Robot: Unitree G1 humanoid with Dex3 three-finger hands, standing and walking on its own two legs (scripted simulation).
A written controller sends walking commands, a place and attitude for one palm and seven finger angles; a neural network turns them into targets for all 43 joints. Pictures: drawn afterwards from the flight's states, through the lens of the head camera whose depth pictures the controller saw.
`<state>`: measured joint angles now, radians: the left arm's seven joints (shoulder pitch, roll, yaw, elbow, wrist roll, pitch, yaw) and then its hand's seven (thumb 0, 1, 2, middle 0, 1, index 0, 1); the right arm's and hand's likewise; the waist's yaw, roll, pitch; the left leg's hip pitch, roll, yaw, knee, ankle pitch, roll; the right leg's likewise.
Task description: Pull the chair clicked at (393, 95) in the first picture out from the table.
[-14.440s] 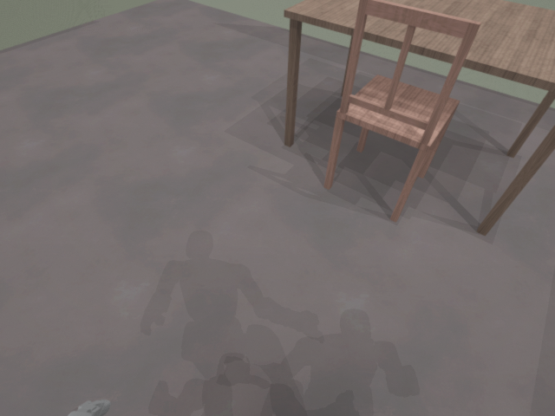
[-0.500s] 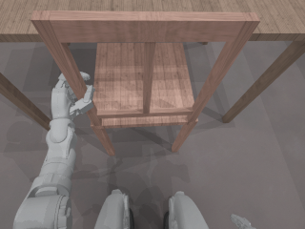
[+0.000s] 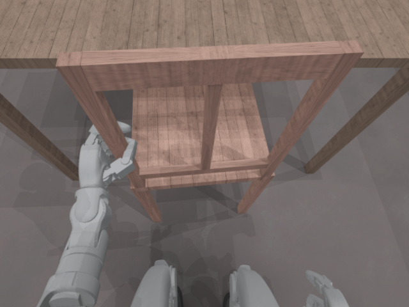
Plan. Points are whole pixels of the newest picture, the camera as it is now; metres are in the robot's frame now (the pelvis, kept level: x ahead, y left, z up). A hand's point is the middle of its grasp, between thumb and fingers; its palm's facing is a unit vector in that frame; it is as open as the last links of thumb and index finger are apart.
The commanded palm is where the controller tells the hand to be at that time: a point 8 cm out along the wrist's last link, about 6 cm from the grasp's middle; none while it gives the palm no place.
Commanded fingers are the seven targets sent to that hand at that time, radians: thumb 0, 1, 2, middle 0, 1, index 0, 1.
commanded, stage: hook a spindle and tug to test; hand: left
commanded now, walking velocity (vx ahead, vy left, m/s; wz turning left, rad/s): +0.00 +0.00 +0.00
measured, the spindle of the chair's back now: (208, 134) +0.43 +0.00 +0.03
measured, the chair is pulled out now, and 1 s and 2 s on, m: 0.02 0.10 0.18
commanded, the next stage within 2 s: step backward, pulling the chair out in 0.08 s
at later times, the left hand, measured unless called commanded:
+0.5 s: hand (131, 167) +0.36 +0.14 +0.03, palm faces +0.03 -0.99 -0.14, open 6.0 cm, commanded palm +0.34 +0.19 +0.03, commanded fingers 0.00 0.90 0.90 -0.50 -1.45 -0.50 -1.45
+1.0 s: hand (140, 214) +0.28 +0.11 +0.03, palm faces +0.05 -0.99 -0.14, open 5.8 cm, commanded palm +0.26 +0.16 +0.03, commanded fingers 0.00 0.90 0.90 -0.50 -1.45 -0.50 -1.45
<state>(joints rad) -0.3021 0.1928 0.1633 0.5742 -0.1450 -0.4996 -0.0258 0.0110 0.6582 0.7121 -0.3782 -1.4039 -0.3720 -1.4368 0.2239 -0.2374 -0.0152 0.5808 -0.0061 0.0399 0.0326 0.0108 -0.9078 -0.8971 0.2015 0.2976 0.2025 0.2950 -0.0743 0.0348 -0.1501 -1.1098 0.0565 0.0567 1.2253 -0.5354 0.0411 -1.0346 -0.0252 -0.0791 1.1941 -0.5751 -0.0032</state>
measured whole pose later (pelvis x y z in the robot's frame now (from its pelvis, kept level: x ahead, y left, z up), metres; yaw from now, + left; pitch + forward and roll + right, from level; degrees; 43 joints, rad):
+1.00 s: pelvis -0.06 -0.01 +0.10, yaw +0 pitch +3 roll -1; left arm -0.38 0.11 0.02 0.98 -0.08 -0.26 0.12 0.08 0.63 0.69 -0.24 -1.13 -0.50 -1.45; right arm 0.21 -0.26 0.00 0.70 0.05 0.06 -0.12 0.01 -0.91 -0.90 0.20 0.30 0.20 0.30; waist -0.06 0.07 0.11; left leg -0.46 0.03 0.05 0.60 -0.28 -0.01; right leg -0.38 0.01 -0.07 0.52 -0.19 -0.01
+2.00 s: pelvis -0.16 +0.00 +0.09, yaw +2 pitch +3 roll -1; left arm -0.39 0.11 -0.02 0.83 -0.02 -0.18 0.11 0.01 0.62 0.68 -0.18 -1.19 -0.50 -1.45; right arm 0.16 -0.23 0.02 0.68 0.02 0.05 -0.11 0.01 -0.91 -0.90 0.20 0.30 0.21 0.30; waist -0.09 0.04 0.15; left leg -0.39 0.02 -0.05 0.67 -0.36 -0.03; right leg -0.45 -0.06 -0.07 0.56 -0.15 0.02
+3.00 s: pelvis -0.33 +0.00 +0.10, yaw +3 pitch +2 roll +0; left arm -0.39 0.14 -0.10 0.78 -0.02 -0.13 0.09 0.01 0.65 0.74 -0.10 -1.16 -0.42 -1.39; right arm 0.18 -0.25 -0.01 0.64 0.00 0.06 -0.11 0.01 -0.91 -0.90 0.20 0.30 0.20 0.29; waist -0.06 -0.02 0.17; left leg -0.32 0.03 -0.01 0.56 -0.28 -0.04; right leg -0.43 -0.06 -0.03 0.63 -0.24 0.02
